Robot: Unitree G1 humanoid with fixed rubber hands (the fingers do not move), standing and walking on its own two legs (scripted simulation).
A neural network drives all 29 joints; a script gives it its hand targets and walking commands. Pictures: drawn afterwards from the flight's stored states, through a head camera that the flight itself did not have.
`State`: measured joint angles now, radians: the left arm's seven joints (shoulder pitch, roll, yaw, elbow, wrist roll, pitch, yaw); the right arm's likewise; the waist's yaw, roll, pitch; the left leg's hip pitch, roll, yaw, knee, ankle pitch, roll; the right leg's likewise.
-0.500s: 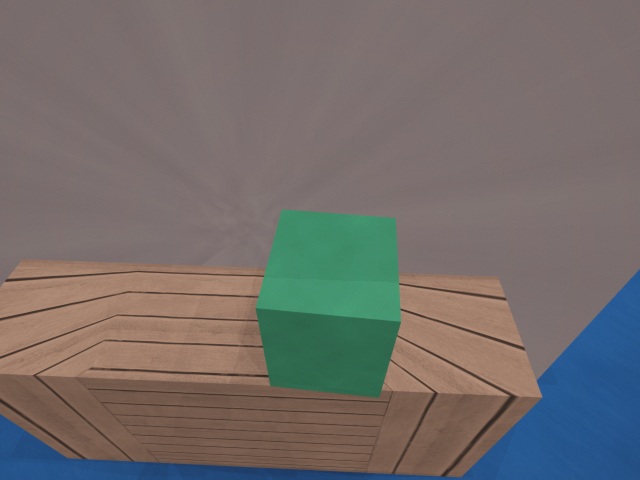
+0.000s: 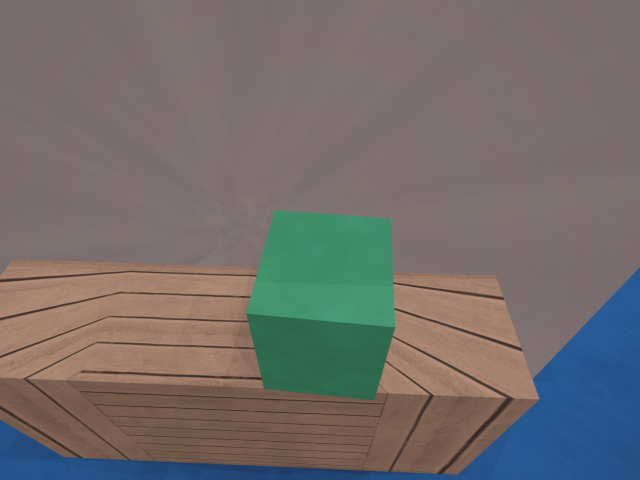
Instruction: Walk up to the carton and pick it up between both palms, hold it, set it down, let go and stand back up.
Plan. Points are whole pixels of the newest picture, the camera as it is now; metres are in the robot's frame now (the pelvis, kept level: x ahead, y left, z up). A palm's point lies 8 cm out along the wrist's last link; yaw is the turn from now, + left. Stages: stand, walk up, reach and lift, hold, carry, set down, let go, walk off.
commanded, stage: stand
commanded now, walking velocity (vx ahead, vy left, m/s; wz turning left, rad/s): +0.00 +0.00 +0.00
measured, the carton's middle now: (325, 306) +0.43 +0.01 -0.10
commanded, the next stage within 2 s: none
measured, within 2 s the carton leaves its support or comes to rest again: neither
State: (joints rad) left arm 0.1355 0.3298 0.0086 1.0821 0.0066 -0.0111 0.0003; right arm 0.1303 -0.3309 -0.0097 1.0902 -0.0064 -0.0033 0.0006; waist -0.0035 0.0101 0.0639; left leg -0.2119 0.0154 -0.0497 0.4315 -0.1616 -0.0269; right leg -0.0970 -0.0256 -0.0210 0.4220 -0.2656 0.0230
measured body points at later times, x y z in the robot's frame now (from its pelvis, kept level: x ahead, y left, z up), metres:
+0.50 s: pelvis +0.02 -0.01 +0.00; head +0.03 -0.01 +0.45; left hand +0.10 +0.29 -0.13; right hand +0.10 -0.30 -0.13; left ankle +0.05 +0.14 -0.74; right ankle -0.02 -0.13 -0.74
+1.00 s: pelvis +0.03 -0.02 +0.00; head +0.04 -0.02 +0.45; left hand +0.11 +0.28 -0.13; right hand +0.11 -0.31 -0.13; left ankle +0.05 +0.14 -0.74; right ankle -0.02 -0.13 -0.74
